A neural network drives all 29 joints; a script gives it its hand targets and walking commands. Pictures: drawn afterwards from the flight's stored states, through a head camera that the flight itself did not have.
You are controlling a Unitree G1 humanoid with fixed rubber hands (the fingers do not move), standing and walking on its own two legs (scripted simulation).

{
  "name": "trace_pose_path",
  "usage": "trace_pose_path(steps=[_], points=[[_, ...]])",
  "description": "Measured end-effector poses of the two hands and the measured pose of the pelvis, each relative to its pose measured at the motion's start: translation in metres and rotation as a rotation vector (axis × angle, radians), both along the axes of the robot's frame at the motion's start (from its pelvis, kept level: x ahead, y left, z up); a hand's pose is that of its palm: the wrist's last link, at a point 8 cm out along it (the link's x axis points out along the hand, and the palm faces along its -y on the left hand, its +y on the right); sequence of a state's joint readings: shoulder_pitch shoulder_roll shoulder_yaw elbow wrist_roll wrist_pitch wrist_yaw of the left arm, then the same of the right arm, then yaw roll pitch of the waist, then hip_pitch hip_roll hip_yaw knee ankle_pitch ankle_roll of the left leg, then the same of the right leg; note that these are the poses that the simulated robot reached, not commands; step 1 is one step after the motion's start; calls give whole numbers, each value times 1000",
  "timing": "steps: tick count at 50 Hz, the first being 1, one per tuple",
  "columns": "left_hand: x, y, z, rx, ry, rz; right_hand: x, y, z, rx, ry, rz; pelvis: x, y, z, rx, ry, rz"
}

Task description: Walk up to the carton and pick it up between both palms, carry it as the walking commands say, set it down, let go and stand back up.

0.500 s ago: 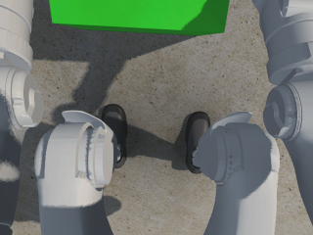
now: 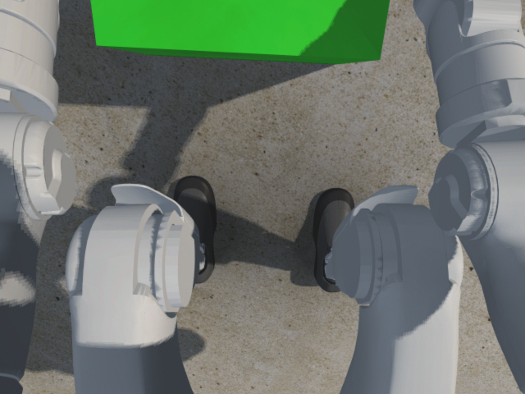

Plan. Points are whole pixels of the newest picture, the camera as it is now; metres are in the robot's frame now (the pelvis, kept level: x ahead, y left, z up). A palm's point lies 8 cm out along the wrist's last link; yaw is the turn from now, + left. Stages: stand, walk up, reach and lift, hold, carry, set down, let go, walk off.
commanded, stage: reach and lift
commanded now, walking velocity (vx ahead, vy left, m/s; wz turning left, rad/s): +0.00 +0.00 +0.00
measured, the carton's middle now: out of the picture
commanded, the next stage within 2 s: none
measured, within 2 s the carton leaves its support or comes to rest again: leaves its support in 0.58 s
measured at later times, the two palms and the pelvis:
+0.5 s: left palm out of the picture +0.55 +0.23 -0.18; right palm out of the picture +0.56 -0.14 -0.19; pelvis +0.00 +0.00 +0.00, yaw +0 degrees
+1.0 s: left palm out of the picture +0.56 +0.23 -0.11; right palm out of the picture +0.57 -0.14 -0.11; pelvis +0.00 +0.00 +0.03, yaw +0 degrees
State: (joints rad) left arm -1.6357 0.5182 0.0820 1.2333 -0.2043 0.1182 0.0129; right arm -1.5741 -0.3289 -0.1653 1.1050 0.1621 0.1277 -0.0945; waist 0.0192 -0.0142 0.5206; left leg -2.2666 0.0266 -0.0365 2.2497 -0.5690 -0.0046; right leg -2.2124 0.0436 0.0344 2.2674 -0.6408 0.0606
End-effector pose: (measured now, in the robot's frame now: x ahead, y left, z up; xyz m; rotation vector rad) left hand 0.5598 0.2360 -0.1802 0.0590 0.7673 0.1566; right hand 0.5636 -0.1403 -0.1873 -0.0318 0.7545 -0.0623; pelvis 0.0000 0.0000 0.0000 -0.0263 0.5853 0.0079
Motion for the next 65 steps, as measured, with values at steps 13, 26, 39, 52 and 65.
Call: trace_pose_path(steps=[13, 26, 39, 52, 65], points=[[-2, 2, -2, -47, -4, -12, 0, -3, -1, 25, 9, 12, 3, -1, -5, 2, -11, -5], [-6, -4, 1, -20, 7, -26, -2, -4, 3, -21, 18, -29, 1, -1, 0, 4, -4, -4], [7, -8, 57, 0, -36, -9, 7, -4, 54, -53, -24, -45, -2, -5, 14, -1, 55, 3], [-4, -2, 70, 9, -18, -12, 1, 2, 75, -62, -8, -44, 0, -2, 32, -18, 134, 13], [-5, -3, 110, 20, -43, 16, 0, 5, 116, -55, -37, -74, 4, 0, 51, -25, 187, 20]])
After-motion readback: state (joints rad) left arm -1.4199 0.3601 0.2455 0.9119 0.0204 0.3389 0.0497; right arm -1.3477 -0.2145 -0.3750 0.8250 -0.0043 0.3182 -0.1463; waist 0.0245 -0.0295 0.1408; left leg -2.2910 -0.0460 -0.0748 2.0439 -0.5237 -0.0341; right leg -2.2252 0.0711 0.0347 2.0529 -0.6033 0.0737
